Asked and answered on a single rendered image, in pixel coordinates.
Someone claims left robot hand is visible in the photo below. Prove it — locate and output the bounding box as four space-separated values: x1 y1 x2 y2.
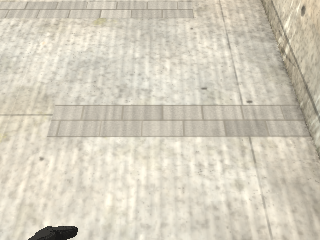
28 226 78 240

